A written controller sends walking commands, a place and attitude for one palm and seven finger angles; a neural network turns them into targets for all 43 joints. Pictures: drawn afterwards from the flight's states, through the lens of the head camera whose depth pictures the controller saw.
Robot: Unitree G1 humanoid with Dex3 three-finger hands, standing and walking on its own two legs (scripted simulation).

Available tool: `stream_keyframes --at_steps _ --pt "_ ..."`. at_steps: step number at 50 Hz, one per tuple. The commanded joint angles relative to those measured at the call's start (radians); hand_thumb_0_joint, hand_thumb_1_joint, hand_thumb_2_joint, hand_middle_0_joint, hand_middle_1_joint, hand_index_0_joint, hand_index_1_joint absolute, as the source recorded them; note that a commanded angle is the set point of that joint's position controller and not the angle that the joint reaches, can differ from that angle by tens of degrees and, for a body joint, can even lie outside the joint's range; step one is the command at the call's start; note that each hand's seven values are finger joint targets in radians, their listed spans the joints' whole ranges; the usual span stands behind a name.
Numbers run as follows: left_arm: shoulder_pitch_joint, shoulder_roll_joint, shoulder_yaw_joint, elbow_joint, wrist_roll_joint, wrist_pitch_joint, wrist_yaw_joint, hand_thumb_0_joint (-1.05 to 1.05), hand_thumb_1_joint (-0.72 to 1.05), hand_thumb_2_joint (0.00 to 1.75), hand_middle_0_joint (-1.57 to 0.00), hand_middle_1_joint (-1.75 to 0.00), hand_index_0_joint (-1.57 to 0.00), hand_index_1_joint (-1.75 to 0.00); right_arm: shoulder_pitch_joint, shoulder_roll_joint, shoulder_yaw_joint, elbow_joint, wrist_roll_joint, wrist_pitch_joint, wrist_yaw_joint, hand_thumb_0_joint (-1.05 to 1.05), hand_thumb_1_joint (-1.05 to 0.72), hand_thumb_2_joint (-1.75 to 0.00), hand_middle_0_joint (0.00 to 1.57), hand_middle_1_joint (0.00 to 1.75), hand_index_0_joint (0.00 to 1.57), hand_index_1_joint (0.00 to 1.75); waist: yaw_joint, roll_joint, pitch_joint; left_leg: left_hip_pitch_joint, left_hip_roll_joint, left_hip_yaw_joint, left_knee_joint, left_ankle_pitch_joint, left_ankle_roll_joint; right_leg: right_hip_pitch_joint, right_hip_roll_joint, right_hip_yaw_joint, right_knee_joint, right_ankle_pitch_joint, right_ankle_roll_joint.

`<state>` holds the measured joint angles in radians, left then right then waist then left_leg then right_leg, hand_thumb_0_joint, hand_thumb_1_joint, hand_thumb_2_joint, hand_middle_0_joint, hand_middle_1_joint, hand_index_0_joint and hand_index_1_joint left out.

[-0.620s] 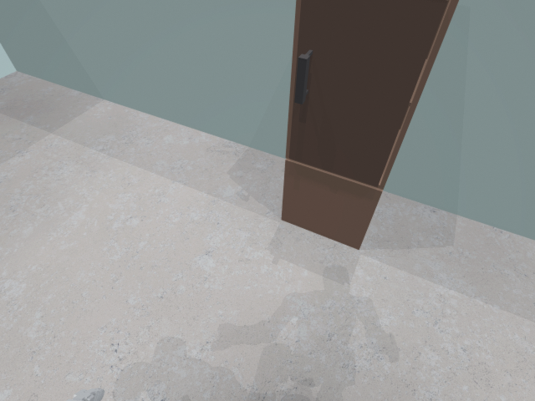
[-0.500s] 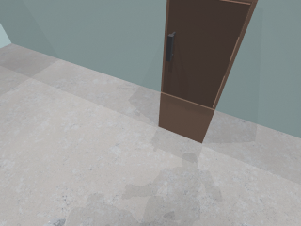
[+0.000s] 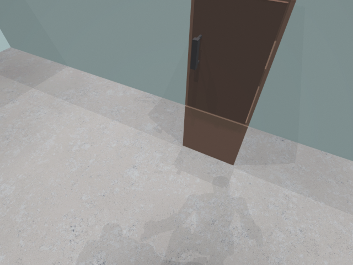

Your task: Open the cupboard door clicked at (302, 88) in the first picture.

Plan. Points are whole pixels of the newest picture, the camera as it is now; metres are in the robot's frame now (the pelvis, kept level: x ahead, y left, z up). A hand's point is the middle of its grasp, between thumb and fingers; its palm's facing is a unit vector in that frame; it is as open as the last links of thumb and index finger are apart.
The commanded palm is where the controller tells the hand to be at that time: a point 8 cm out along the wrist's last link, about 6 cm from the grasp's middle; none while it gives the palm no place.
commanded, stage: stand and wait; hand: left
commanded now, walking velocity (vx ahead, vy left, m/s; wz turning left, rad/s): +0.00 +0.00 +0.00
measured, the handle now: (196, 52) +0.98 -0.04 +0.00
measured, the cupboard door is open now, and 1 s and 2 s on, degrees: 0 0 0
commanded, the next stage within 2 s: look at it before walking up in 0.20 s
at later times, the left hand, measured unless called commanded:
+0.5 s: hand out of the picture +0.07 +0.24 -0.15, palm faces -0.03 -0.94 -0.33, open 7.4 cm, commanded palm none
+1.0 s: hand out of the picture +0.06 +0.25 -0.15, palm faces -0.03 -0.94 -0.34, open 7.4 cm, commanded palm none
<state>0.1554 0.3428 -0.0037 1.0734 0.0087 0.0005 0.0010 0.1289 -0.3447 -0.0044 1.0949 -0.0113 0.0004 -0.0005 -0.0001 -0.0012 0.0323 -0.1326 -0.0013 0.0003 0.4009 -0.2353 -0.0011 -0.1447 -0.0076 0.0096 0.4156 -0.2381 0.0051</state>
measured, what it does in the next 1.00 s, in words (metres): stands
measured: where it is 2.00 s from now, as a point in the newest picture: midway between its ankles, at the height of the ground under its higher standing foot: outside the picture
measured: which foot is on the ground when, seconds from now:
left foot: down 0.00-1.00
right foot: down 0.00-1.00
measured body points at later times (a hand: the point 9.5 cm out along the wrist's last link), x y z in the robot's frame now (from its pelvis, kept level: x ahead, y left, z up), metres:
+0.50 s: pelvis -0.01 +0.00 +0.00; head -0.01 -0.01 +0.45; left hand +0.07 +0.29 -0.13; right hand +0.07 -0.30 -0.13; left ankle -0.01 +0.12 -0.74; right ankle -0.01 -0.12 -0.74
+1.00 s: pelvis -0.01 +0.00 +0.00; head -0.01 +0.00 +0.45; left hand +0.06 +0.29 -0.13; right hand +0.07 -0.30 -0.13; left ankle -0.01 +0.12 -0.74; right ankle -0.01 -0.12 -0.74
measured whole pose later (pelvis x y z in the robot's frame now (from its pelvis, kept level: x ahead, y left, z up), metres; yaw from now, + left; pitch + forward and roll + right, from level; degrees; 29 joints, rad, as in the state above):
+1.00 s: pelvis -0.01 +0.00 +0.00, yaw -1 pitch -2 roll +0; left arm 0.15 0.34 0.00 1.08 0.01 0.00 0.00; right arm 0.12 -0.34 0.00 1.11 -0.01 -0.01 0.00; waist 0.01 0.00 0.03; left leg -0.12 0.01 0.01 0.36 -0.20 -0.01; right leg -0.14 0.00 0.02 0.37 -0.20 0.00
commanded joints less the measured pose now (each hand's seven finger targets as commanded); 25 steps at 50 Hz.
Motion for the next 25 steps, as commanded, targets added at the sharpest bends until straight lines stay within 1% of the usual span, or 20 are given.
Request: stream_keyframes --at_steps 1,2,3,4,8,10,14,17,20,21,23,25 --pt "-0.062 0.205 0.04 -0.067 0.0 -0.027 0.013 0.0 0.9 0.9 -0.2 -0.3 -0.2 -0.3 -0.063 -0.197 -0.032 -0.065 0.002 -0.033 -0.014 0.0 -0.9 -0.9 0.2 0.3 0.2 0.3 0.001 -0.004 -0.065 0.0 0.111 -0.088 -0.069 0.169 0.029 0.013 -0.116 0.098 -0.069 0.182 -0.041" --pt "-0.06 0.204 0.039 -0.064 0.0 -0.028 0.013 0.0 0.9 0.9 -0.2 -0.3 -0.2 -0.3 -0.063 -0.197 -0.032 -0.062 0.002 -0.033 -0.014 0.0 -0.9 -0.9 0.2 0.3 0.2 0.3 0.002 -0.007 -0.067 0.005 0.112 -0.087 -0.073 0.168 0.029 0.012 -0.117 0.097 -0.07 0.182 -0.041" --pt "-0.06 0.203 0.039 -0.063 0.0 -0.027 0.012 0.0 0.9 0.9 -0.2 -0.3 -0.2 -0.3 -0.066 -0.196 -0.032 -0.06 0.002 -0.032 -0.014 0.0 -0.9 -0.9 0.2 0.3 0.2 0.3 0.002 -0.007 -0.053 0.001 0.112 -0.087 -0.075 0.156 0.028 0.003 -0.116 0.1 -0.077 0.17 -0.041" --pt "-0.061 0.205 0.039 -0.063 0.001 -0.028 0.013 0.0 0.9 0.9 -0.2 -0.3 -0.2 -0.3 -0.06 -0.198 -0.032 -0.061 0.003 -0.032 -0.014 0.0 -0.9 -0.9 0.2 0.3 0.2 0.3 0.001 -0.009 -0.058 0.001 0.113 -0.09 -0.077 0.159 0.029 0.006 -0.115 0.099 -0.077 0.169 -0.042" --pt "-0.065 0.203 0.038 -0.06 0.001 -0.026 0.011 0.0 0.9 0.9 -0.2 -0.3 -0.2 -0.3 -0.058 -0.197 -0.03 -0.053 0.002 -0.032 -0.013 0.0 -0.9 -0.9 0.2 0.3 0.2 0.3 0.001 -0.004 -0.036 -0.013 0.112 -0.092 -0.092 0.121 0.028 -0.009 -0.111 0.104 -0.09 0.115 -0.038" --pt "-0.065 0.204 0.039 -0.061 0.002 -0.026 0.011 0.0 0.9 0.9 -0.2 -0.3 -0.2 -0.3 -0.058 -0.198 -0.03 -0.053 0.001 -0.032 -0.012 0.0 -0.9 -0.9 0.2 0.3 0.2 0.3 0.002 -0.006 -0.036 -0.012 0.112 -0.093 -0.092 0.119 0.028 -0.013 -0.111 0.105 -0.092 0.107 -0.039" --pt "-0.063 0.202 0.039 -0.061 0.002 -0.028 0.012 0.0 0.9 0.9 -0.2 -0.3 -0.2 -0.3 -0.052 -0.199 -0.03 -0.051 0.002 -0.035 -0.013 0.0 -0.9 -0.9 0.2 0.3 0.2 0.3 0.003 -0.009 -0.058 -0.001 0.115 -0.095 -0.089 0.149 0.029 0.001 -0.113 0.101 -0.088 0.139 -0.039" --pt "-0.063 0.201 0.038 -0.06 0.002 -0.029 0.012 0.0 0.9 0.9 -0.2 -0.3 -0.2 -0.3 -0.055 -0.197 -0.031 -0.049 0.002 -0.036 -0.013 0.0 -0.9 -0.9 0.2 0.3 0.2 0.3 0.0 -0.006 -0.059 0.009 0.116 -0.091 -0.089 0.158 0.026 -0.003 -0.113 0.103 -0.087 0.156 -0.039" --pt "-0.062 0.201 0.039 -0.059 0.002 -0.029 0.012 0.0 0.9 0.9 -0.2 -0.3 -0.2 -0.3 -0.058 -0.195 -0.031 -0.049 0.003 -0.034 -0.013 0.0 -0.9 -0.9 0.2 0.3 0.2 0.3 0.002 -0.006 -0.049 0.004 0.115 -0.091 -0.09 0.145 0.026 -0.008 -0.113 0.106 -0.095 0.144 -0.039" --pt "-0.063 0.202 0.038 -0.06 0.002 -0.03 0.012 0.0 0.9 0.9 -0.2 -0.3 -0.2 -0.3 -0.052 -0.196 -0.031 -0.049 0.002 -0.035 -0.012 0.0 -0.9 -0.9 0.2 0.3 0.2 0.3 -0.001 -0.006 -0.058 0.008 0.116 -0.091 -0.093 0.149 0.026 -0.004 -0.113 0.104 -0.093 0.147 -0.039" --pt "-0.064 0.2 0.038 -0.057 0.002 -0.029 0.012 0.0 0.9 0.9 -0.2 -0.3 -0.2 -0.3 -0.057 -0.196 -0.031 -0.048 0.002 -0.034 -0.013 0.0 -0.9 -0.9 0.2 0.3 0.2 0.3 0.0 -0.005 -0.041 0.006 0.116 -0.09 -0.096 0.142 0.024 -0.015 -0.111 0.104 -0.097 0.138 -0.038" --pt "-0.058 0.201 0.038 -0.057 0.003 -0.03 0.012 0.0 0.9 0.9 -0.2 -0.3 -0.2 -0.3 -0.057 -0.195 -0.031 -0.047 0.003 -0.035 -0.013 0.0 -0.9 -0.9 0.2 0.3 0.2 0.3 0.001 0.0 -0.055 0.013 0.117 -0.088 -0.092 0.149 0.026 -0.008 -0.112 0.106 -0.097 0.148 -0.038"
